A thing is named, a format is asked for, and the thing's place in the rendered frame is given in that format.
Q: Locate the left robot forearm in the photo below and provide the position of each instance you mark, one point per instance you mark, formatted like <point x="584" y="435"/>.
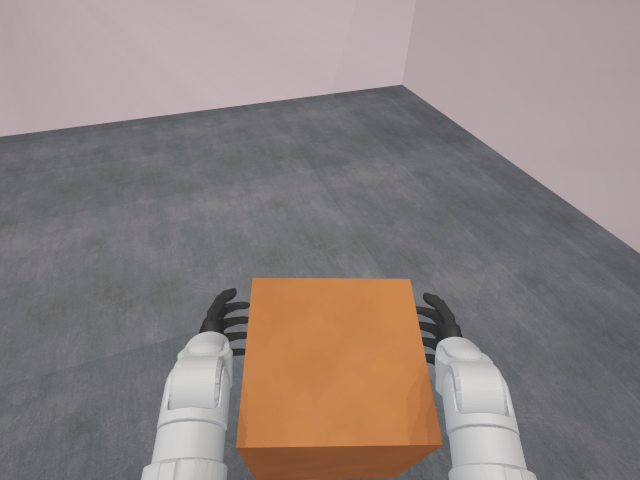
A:
<point x="193" y="417"/>

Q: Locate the right robot forearm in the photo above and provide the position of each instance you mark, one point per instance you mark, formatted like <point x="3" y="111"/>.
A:
<point x="479" y="415"/>

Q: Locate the carton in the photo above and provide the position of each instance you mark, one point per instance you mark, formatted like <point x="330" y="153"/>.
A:
<point x="335" y="381"/>

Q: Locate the right robot hand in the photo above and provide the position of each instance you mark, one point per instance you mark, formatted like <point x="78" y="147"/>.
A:
<point x="446" y="325"/>

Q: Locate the left robot hand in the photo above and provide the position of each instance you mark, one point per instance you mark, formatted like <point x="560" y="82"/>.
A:
<point x="214" y="321"/>

